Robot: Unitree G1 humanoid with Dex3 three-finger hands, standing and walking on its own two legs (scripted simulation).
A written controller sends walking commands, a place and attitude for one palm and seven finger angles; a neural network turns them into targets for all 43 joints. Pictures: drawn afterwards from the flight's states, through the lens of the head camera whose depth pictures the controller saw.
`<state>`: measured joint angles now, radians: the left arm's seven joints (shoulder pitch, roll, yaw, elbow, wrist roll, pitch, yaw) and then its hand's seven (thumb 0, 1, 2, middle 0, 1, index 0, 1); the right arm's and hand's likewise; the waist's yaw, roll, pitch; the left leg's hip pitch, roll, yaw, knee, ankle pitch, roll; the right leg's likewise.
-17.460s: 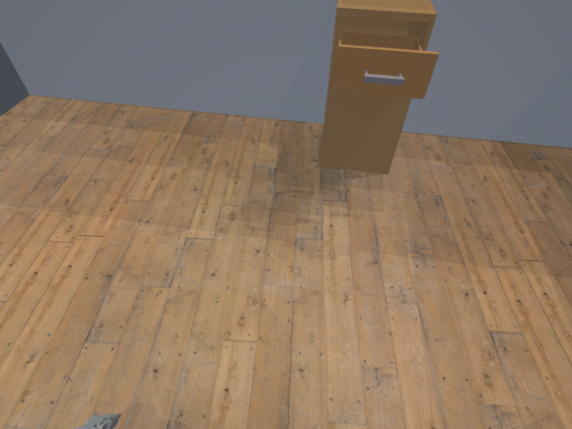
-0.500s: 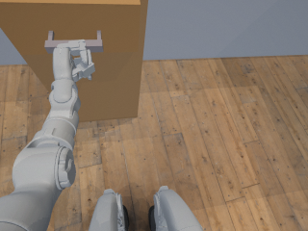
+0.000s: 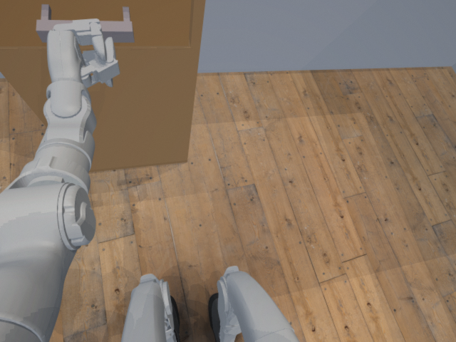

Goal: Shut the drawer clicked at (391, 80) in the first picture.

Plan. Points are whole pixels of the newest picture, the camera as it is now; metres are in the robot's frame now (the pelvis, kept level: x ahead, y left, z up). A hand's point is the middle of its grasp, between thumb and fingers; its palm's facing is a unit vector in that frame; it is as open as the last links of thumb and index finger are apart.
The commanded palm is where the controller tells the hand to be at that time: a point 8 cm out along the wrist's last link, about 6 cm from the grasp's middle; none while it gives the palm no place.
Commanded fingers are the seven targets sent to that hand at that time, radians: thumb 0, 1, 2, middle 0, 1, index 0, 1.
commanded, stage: push the drawer shut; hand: left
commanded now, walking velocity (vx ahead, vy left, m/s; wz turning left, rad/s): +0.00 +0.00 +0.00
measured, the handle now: (87, 22) +0.64 +0.15 +0.06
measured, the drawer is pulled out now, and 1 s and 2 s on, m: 0.00 0.00 0.00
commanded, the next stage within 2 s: pull the fist back off the drawer in 0.10 s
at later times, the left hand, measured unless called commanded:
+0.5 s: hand (108, 58) +0.57 +0.12 +0.06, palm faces +0.03 -1.00 -0.05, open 3.1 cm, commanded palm +0.57 +0.13 +0.06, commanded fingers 0.00 0.90 0.90 -1.40 -1.60 -1.40 -1.60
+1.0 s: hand (106, 65) +0.55 +0.12 +0.06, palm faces +0.07 -1.00 -0.02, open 3.2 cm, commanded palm +0.52 +0.15 +0.07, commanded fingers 0.00 0.90 0.90 -1.40 -1.60 -1.40 -1.60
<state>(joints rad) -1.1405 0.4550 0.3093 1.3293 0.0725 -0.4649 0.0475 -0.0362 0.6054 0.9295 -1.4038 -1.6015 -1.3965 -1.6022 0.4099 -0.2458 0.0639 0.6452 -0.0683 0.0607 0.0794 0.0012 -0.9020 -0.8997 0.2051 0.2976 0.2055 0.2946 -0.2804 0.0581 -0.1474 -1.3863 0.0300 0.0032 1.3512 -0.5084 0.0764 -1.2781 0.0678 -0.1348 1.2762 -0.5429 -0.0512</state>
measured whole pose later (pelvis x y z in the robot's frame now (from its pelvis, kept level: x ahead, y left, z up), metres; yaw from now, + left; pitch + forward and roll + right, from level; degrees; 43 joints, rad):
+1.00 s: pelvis +0.03 +0.00 +0.02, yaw +0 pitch +29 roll -4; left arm -0.92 0.34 0.29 1.14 -0.01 -0.47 0.05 0.02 0.88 0.90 -1.40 -1.60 -1.40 -1.60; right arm 0.38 -0.24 0.04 0.61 -0.05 0.09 0.10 0.00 -0.90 -0.90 0.20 0.30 0.21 0.29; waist -0.20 0.05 -0.17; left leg -1.24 0.03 0.04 1.27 -0.53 0.07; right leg -1.16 0.07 -0.09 1.21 -0.56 -0.05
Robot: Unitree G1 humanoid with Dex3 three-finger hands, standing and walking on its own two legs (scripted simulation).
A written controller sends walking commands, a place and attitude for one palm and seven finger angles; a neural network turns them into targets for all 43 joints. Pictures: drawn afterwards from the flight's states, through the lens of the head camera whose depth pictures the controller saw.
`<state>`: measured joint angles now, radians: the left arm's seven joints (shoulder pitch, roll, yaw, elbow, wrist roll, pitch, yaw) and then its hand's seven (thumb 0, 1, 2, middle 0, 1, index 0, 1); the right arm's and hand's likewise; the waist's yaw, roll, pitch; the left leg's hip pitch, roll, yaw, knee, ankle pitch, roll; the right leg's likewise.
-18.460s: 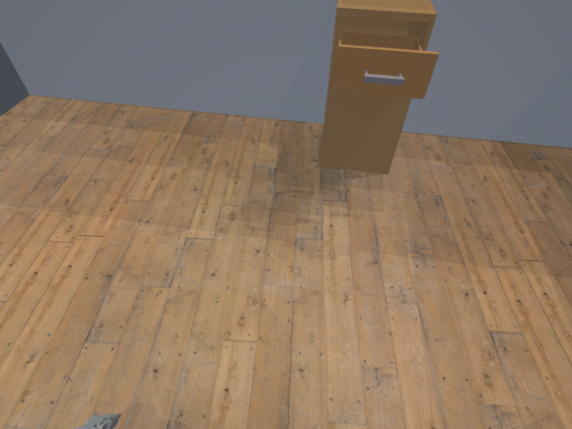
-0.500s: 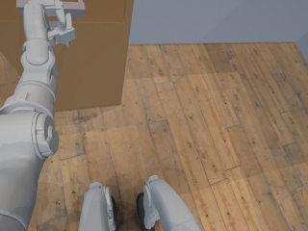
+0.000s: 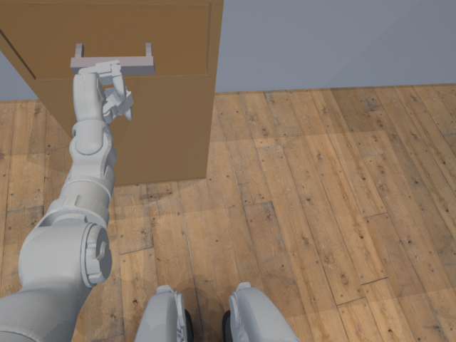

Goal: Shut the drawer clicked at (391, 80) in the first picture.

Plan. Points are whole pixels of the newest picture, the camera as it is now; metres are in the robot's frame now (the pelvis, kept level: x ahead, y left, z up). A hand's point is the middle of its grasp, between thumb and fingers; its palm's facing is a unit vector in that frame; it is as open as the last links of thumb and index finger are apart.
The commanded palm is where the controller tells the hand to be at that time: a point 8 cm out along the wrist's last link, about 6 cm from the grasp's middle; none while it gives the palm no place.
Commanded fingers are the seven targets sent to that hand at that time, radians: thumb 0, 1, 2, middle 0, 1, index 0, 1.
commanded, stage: draw the hand back to the body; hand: left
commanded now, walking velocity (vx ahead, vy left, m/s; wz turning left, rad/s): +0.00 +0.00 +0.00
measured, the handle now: (114, 57) +0.61 +0.15 +0.04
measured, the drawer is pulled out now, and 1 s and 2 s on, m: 0.00 0.00 0.00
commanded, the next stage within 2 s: step back with the hand held close in 1.38 s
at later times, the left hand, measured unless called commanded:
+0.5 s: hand (72, 145) +0.38 +0.16 +0.14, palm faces +0.01 -1.00 -0.05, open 3.2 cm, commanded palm +0.34 +0.21 +0.15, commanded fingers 0.00 0.90 0.90 -1.40 -1.60 -1.40 -1.60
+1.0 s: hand out of the picture +0.24 +0.22 +0.23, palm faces +0.28 -0.92 -0.29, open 3.2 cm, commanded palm +0.20 +0.27 +0.26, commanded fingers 0.00 0.90 0.90 -1.40 -1.60 -1.40 -1.60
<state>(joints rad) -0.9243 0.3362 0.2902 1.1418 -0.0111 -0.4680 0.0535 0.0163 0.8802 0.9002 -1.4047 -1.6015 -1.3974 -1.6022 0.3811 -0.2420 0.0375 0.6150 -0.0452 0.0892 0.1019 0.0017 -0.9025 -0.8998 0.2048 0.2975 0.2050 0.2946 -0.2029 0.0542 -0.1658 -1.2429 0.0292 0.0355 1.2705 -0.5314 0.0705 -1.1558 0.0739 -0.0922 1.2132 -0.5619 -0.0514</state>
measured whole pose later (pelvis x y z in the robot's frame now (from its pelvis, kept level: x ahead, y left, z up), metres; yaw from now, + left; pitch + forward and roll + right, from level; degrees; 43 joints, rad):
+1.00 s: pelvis +0.03 +0.00 +0.12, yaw +2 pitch -2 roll -1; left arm 0.35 0.32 0.13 -0.26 -0.09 -0.03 0.07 0.01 0.89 0.90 -1.41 -1.60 -1.40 -1.60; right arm 0.18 -0.22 0.07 0.54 0.03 0.03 -0.07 0.01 -0.90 -0.90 0.20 0.30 0.21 0.29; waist 0.04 0.05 -0.03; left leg -0.18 -0.04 0.05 0.47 -0.26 0.07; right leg -0.11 0.05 -0.02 0.42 -0.28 -0.03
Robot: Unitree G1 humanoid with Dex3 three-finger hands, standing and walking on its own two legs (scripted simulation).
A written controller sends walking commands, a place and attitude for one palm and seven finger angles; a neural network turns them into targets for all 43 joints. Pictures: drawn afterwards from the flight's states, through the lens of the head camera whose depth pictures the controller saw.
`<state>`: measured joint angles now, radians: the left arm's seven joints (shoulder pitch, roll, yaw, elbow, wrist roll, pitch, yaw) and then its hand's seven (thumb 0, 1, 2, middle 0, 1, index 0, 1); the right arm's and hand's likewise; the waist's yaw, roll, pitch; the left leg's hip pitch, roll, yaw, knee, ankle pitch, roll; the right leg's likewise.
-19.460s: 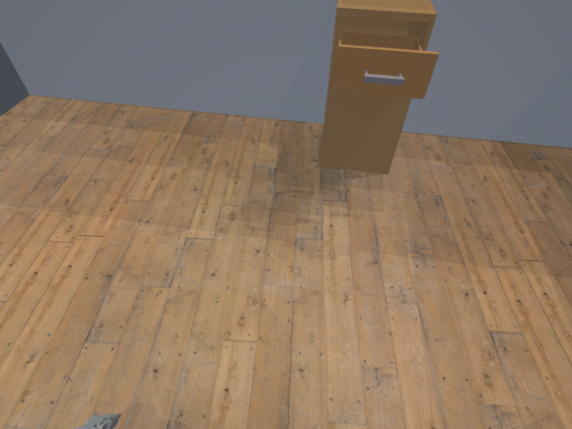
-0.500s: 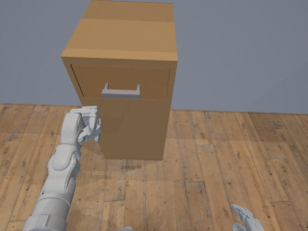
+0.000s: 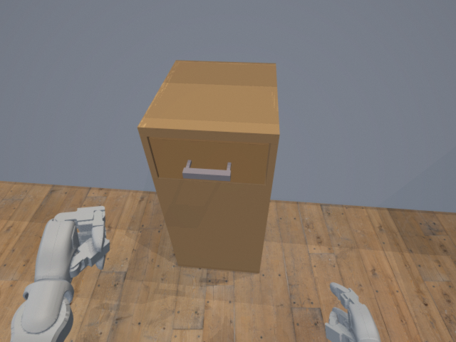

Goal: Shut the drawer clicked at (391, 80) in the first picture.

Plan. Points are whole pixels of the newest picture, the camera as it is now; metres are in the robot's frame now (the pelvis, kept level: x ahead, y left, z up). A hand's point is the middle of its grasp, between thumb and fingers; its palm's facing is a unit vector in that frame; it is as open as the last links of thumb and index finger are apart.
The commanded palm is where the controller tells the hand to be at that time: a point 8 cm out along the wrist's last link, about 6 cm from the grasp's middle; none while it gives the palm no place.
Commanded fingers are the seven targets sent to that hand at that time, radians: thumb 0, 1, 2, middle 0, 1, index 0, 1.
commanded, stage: draw the hand back to the body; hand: left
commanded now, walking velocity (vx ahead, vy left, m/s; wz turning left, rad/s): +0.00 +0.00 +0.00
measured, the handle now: (208, 169) +0.59 +0.12 -0.08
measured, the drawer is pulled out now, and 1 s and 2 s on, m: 0.00 0.00 0.00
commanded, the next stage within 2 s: step back with the hand held close in 0.38 s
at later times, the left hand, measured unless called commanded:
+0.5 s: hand (58, 267) +0.17 +0.24 +0.15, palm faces +0.38 -0.85 -0.35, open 3.2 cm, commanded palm +0.12 +0.28 +0.18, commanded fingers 0.00 0.90 0.90 -1.40 -1.60 -1.40 -1.60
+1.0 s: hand (45, 267) +0.16 +0.25 +0.16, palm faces +0.27 -0.82 -0.51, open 3.2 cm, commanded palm +0.10 +0.29 +0.18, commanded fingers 0.00 0.90 0.90 -1.40 -1.60 -1.40 -1.60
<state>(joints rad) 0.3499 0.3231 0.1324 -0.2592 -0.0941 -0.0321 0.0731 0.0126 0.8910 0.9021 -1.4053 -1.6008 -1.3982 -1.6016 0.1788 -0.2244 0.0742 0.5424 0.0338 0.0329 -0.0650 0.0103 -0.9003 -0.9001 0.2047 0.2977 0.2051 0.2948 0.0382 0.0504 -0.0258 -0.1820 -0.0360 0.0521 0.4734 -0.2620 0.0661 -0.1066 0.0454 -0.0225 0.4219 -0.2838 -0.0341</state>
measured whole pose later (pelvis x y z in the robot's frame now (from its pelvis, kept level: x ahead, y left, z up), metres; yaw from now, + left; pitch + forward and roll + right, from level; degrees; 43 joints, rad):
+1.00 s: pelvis -0.03 +0.01 +0.00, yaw -1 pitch +1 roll -1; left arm 0.65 0.43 0.38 -0.59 -0.06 -0.18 0.10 0.01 0.88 0.90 -1.41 -1.60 -1.40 -1.60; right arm 0.19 -0.24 -0.01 0.54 0.01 0.02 -0.06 0.01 -0.90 -0.90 0.20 0.30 0.20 0.29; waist 0.01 0.01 0.03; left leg -0.29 -0.04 0.08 0.46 -0.20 0.09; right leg -0.25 0.03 0.00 0.46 -0.24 -0.01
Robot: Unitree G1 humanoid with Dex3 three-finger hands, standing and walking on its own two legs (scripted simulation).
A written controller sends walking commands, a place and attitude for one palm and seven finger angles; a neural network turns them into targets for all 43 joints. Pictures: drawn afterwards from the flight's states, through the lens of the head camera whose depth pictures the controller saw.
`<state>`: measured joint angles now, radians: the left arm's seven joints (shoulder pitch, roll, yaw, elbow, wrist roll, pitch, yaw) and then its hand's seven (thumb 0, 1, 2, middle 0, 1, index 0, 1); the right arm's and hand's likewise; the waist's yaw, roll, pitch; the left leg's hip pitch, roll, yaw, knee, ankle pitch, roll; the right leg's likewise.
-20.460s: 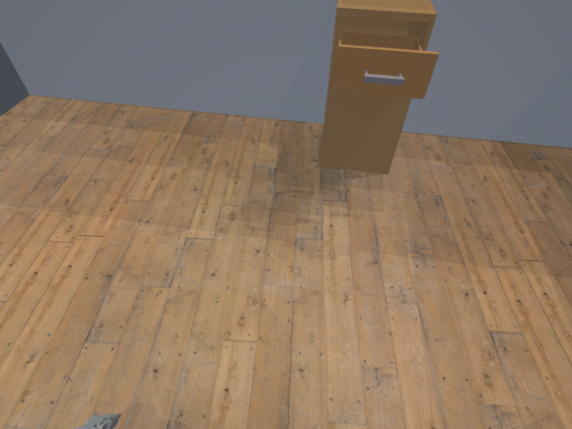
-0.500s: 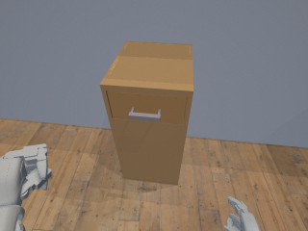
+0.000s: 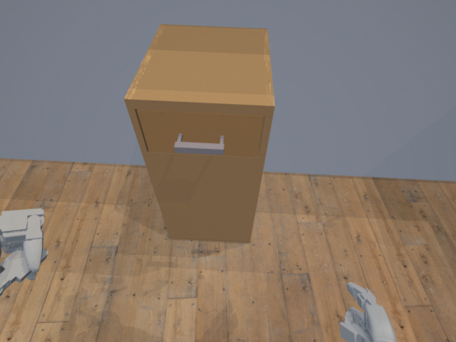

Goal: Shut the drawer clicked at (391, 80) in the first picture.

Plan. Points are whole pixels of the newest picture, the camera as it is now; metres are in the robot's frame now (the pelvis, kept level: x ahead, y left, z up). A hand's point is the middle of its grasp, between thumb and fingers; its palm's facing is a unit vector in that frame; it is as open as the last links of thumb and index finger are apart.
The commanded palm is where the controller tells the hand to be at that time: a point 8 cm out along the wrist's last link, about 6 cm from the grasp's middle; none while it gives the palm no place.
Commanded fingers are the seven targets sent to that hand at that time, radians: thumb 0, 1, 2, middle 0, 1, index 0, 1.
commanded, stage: step back with the hand held close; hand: left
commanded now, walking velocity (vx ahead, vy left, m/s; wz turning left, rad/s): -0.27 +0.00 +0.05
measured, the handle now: (200, 143) +0.62 +0.12 -0.08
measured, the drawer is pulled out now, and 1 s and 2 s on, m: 0.00 0.00 0.00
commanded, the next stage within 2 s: stop stepping back and stand still in 0.96 s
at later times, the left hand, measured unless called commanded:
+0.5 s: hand out of the picture +0.12 +0.26 +0.17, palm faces +0.38 -0.75 -0.54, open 3.2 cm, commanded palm +0.05 +0.29 +0.18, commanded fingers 0.00 0.90 0.90 -1.40 -1.60 -1.40 -1.60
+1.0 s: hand out of the picture +0.01 +0.22 +0.16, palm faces +0.32 -0.85 -0.43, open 3.2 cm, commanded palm -0.06 +0.25 +0.18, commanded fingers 0.00 0.90 0.90 -1.40 -1.60 -1.40 -1.60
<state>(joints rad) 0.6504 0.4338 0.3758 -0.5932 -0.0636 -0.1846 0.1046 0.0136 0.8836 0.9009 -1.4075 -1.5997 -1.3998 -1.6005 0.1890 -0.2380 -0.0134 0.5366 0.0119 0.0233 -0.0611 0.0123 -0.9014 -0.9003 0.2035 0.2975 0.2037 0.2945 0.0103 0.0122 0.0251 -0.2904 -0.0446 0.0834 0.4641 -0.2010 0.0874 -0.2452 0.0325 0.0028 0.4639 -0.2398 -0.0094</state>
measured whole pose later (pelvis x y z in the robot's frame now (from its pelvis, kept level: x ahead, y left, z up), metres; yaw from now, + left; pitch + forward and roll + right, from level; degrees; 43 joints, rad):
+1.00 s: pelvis -0.20 -0.02 -0.01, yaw -2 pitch -1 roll -2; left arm 0.54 0.42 0.39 -0.49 -0.07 -0.25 0.10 0.01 0.89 0.90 -1.41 -1.60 -1.40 -1.60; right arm 0.14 -0.25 -0.02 0.57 -0.01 -0.06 -0.05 0.01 -0.90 -0.90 0.20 0.30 0.20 0.29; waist -0.01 -0.01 0.01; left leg -0.40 -0.01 0.05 0.41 -0.01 0.08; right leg -0.32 0.10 0.07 0.79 -0.48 0.02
